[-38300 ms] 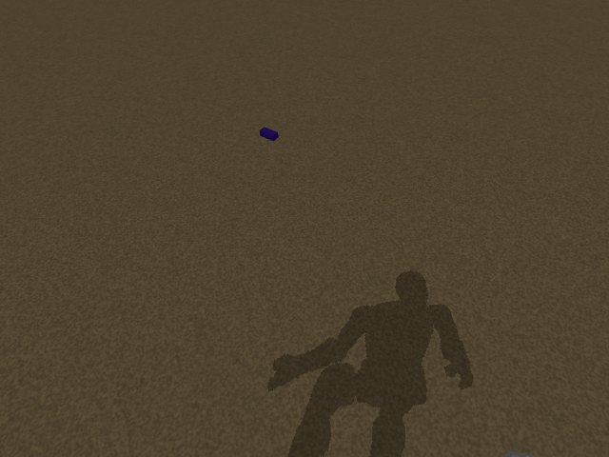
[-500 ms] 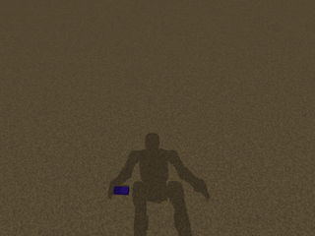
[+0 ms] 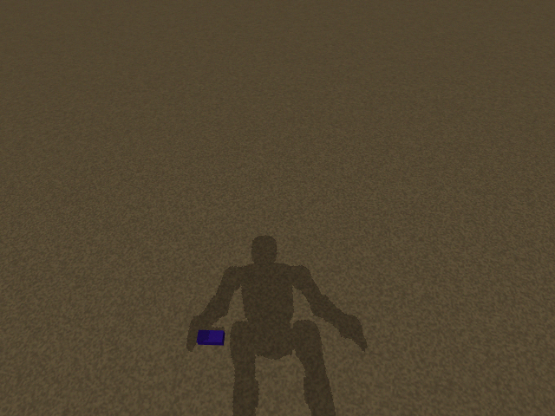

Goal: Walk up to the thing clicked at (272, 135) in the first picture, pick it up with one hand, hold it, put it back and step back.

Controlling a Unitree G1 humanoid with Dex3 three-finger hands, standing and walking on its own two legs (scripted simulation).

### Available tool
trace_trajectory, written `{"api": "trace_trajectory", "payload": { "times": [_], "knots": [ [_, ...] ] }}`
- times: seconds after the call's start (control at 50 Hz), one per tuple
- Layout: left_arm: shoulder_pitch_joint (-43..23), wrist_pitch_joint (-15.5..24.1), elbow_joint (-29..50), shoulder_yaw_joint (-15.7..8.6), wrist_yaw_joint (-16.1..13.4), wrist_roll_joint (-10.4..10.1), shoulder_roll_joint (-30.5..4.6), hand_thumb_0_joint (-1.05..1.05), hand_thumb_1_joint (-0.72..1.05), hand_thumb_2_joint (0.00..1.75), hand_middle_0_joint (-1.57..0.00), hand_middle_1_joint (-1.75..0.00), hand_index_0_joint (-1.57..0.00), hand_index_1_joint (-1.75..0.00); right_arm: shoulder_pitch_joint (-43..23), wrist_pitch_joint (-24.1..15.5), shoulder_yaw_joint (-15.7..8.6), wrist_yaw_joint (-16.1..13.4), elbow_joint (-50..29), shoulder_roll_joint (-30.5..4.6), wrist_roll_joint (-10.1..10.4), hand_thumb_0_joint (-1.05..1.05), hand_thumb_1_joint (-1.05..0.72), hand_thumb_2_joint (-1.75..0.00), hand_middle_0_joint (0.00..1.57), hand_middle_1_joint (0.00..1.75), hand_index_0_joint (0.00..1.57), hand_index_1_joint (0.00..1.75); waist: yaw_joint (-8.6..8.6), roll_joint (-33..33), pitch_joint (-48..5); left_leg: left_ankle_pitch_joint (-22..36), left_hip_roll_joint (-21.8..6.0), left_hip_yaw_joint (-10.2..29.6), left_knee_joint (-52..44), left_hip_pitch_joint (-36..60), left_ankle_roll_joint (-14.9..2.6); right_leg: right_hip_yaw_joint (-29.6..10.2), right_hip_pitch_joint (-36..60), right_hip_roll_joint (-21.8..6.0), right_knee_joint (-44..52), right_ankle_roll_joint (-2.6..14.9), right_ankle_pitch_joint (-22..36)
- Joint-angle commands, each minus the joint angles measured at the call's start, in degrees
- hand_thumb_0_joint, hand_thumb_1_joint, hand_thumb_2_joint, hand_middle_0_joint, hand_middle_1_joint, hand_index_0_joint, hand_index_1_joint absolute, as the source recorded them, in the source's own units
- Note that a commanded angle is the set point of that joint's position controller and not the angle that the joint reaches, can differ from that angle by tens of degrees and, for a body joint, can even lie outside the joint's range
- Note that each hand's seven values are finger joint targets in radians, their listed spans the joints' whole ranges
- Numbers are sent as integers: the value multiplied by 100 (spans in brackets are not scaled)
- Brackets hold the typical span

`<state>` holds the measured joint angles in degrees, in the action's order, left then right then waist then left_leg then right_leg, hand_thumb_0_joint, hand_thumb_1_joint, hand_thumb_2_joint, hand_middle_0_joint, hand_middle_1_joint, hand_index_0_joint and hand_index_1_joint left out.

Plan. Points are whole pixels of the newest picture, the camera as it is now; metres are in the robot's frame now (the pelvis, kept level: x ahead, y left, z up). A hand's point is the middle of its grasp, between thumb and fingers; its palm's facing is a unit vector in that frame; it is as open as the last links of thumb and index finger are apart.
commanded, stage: stand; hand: left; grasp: from above
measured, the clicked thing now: (211, 337) +0.46 +0.29 -0.77
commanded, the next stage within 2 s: step back in 0.26 s
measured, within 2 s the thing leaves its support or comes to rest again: neither
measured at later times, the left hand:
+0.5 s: hand out of the picture +0.08 +0.29 -0.17, palm faces -0.03 -0.93 -0.37, open 7.4 cm
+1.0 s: hand out of the picture -0.01 +0.28 -0.17, palm faces -0.13 -0.91 -0.39, open 7.4 cm
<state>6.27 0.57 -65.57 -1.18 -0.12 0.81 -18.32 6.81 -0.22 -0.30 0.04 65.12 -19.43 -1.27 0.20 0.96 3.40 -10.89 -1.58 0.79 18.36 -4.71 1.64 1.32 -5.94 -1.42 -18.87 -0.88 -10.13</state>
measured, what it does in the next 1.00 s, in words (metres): walks backwards: right foot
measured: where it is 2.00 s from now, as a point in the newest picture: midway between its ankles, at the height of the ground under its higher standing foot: outside the picture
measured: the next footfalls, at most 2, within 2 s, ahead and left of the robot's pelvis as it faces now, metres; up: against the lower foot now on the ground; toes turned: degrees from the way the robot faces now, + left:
right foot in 0.94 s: -0.11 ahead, -0.08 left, +0.00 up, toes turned -3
left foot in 1.32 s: -0.19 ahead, +0.15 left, +0.00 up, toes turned -4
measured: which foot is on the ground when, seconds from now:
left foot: down 0.00-0.98, up 1.00-1.00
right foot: down 0.00-0.52, up 0.54-0.92, down 0.94-1.00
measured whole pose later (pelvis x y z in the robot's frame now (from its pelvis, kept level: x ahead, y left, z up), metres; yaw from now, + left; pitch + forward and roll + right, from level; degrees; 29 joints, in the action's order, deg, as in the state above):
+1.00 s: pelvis -0.13 +0.03 -0.03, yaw -5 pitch -3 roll -1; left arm 8.5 -2.2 -50.0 -3.9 0.0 1.7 -20.4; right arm 6.5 2.6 -2.6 -0.5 50.0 -21.6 -0.7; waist -1.0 2.5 11.4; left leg -19.6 -2.0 -1.8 42.8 -23.0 -1.2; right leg -1.6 -14.3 3.2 -38.3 1.2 -21.1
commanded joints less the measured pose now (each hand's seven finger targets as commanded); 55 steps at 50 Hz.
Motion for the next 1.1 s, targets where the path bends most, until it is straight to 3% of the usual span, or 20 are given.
{"api": "trace_trajectory", "payload": {
  "times": [0.0, 0.22, 0.24, 0.28, 0.4, 0.44, 0.46, 0.48, 0.5, 0.52, 0.54, 0.62, 0.76, 0.86, 0.92, 0.94, 0.96, 0.98, 1.02, 1.08],
  "knots": [
    [-267, 113, 360, -237, -80, -9, -1282, 0, 90, 90, -20, -30, -20, -30, -186, -131, -217, -88, -332, -1118, 30, 0, -90, -90, 20, 30, 20, 30, -2, -72, -402, 751, -572, 409, -296, -114, -224, -496, 113, -610, 251, 173, 776],
    [-231, 122, 383, -179, -81, -25, -1250, 0, 90, 90, -20, -30, -20, -30, -170, -112, -224, -72, -307, -1158, 30, 0, -90, -90, 20, 30, 20, 30, -25, -148, -323, 667, -577, 391, -281, -153, -236, -503, 50, -606, 303, 168, 702],
    [-241, 66, 532, -430, -99, -137, -1728, 0, 90, 90, -20, -30, -20, -30, -406, -9, -340, -47, -454, -1453, 92, 0, -90, -90, 20, 30, 20, 30, 6, -258, 224, 1411, -446, 404, 374, -547, -371, -649, -387, -590, -102, 242, 1803],
    [-162, 34, 726, -467, -128, -152, -1723, 0, 90, 90, -20, -30, -20, -30, -197, 59, -347, -29, -585, -1325, 170, 0, -90, -90, 20, 30, 20, 30, -59, -334, -156, 1439, -303, 240, 851, -587, -372, -713, -244, -724, -254, 448, 2179],
    [-831, -98, 1473, -566, -145, 47, -1938, 0, 90, 90, -20, -30, -20, -30, 411, 285, -503, 58, -911, -1227, 118, 0, -90, -90, 20, 30, 20, 30, -254, -1346, -678, -1695, 299, 147, 3030, -652, -431, -1452, -1136, -1812, -237, 1424, 1783],
    [-1022, -146, 1635, -505, -164, 60, -1838, 0, 90, 90, -20, -30, -20, -30, 659, 255, -562, 62, -977, -1261, 123, 0, -90, -90, 20, 30, 20, 30, -407, -1244, -610, -989, 133, 210, 2248, -602, -488, -1109, -1216, -1489, -852, 1096, 1717],
    [-888, -188, 1642, -461, -152, 24, -1675, 0, 90, 90, -20, -30, -20, -30, 635, 199, -553, 41, -991, -1279, 91, 0, -90, -90, 20, 30, 20, 30, -343, -791, -520, 320, -26, 220, 1254, -749, -457, -787, -992, -1034, -1370, 787, 1415],
    [-734, -246, 1697, -410, -151, -44, -1420, 0, 90, 90, -20, -30, -20, -30, 498, 147, -628, 12, -1069, -1577, -20, 0, -90, -90, 20, 30, 20, 30, -245, 277, -484, 1787, -713, 1083, 504, -737, -571, -447, -1223, -284, -2237, 464, 606],
    [-564, -294, 1744, -388, -177, -76, -1187, 0, 90, 90, -20, -30, -20, -30, 429, 92, -708, -5, -1171, -1927, -103, 0, -90, -90, 20, 30, 20, 30, -128, 1082, -400, 3110, -1406, 2093, 219, -184, -855, -488, -2115, 625, -3008, 301, -1965],
    [-444, -336, 1734, -405, -231, -46, -1282, 0, 90, 90, -20, -30, -20, -30, 486, 63, -741, -29, -1227, -2038, -87, 0, -90, -90, 20, 30, 20, 30, -163, 787, -562, 4139, -1600, 1960, 557, -193, -1083, -996, -2087, 702, -3765, 288, -2648],
    [-443, -353, 1699, -404, -267, -26, -1274, 0, 90, 90, -20, -30, -20, -30, 384, 64, -765, -54, -1347, -2085, -79, 0, -90, -90, 20, 30, 20, 30, -258, 987, -729, 3945, -1775, 2261, 443, -110, -1166, -1295, -2147, 792, -4140, 298, -2717],
    [48, -361, 1653, -430, -252, -67, -1421, 0, 90, 90, -20, -30, -20, -30, -184, 38, -636, -203, -1709, -1582, -47, 0, -90, -90, 20, 30, 20, 30, 98, 690, -601, 3475, -1177, 1218, 877, -11, -1165, -1293, -2429, 723, -5075, 203, -1856],
    [-36, -281, 2063, -549, -170, 19, -1397, 0, 90, 90, -20, -30, -20, -30, 501, 30, -708, -253, -1816, -1596, -9, 0, -90, -90, 20, 30, 20, 30, -300, 513, -644, 3278, -1501, 1347, 1081, 679, -1633, -969, -2319, 479, -3811, -24, -2018],
    [375, -234, 1970, -602, -86, 49, -1353, 0, 90, 90, -20, -30, -20, -30, 207, 73, -684, -201, -1997, -1717, 6, 0, -90, -90, 20, 30, 20, 30, -151, 633, -765, 1972, -1346, 1208, 1118, -111, -1398, -448, -1291, 316, -2250, 118, -1625],
    [941, -159, 1767, -651, -80, 119, -1406, 0, 90, 90, -20, -30, -20, -30, -6, 135, -621, -152, -2023, -1627, 85, 0, -90, -90, 20, 30, 20, 30, 164, 365, -837, 1023, -1058, 905, 1558, -1160, -860, -583, -108, 88, -758, 394, -70],
    [897, -126, 1860, -748, -87, 172, -1788, 0, 90, 90, -20, -30, -20, -30, -39, 141, -560, -131, -2092, -1429, 119, 0, -90, -90, 20, 30, 20, 30, 128, -627, -698, -15, -394, 514, 2280, -2009, -479, -1978, -8, -768, -486, 791, 266],
    [543, -157, 2011, -832, -61, 87, -2298, 0, 90, 90, -20, -30, -20, -30, -323, 183, -578, -184, -2108, -1281, 141, 0, -90, -90, 20, 30, 20, 30, 301, -1824, -267, -2216, 689, -9, 3667, -2120, -205, -3223, -1076, -1904, 147, 1767, 609],
    [264, -97, 2252, -819, -74, 179, -2253, 0, 90, 90, -20, -30, -20, -30, -227, 223, -617, -207, -2003, -1410, 100, 0, -90, -90, 20, 30, 20, 30, 241, -1524, -8, -2636, 673, 678, 4778, -1930, -166, -3590, -1601, -2215, 173, 2043, 1028],
    [-205, -90, 2380, -679, -135, 55, -1713, 0, 90, 90, -20, -30, -20, -30, 345, 229, -570, -183, -1761, -1361, 173, 0, -90, -90, 20, 30, 20, 30, -123, -647, -88, -1978, 851, 1033, 5148, -2071, -155, -2023, -1174, -1319, -369, 1496, 1838],
    [-24, -120, 2479, -651, -157, 93, -1445, 0, 90, 90, -20, -30, -20, -30, 472, 135, -471, -228, -1712, -1374, 176, 0, -90, -90, 20, 30, 20, 30, 40, -821, -365, -1797, 907, 733, 4828, -2382, -13, -1426, -295, -935, -729, 1288, 2225]
  ]
}}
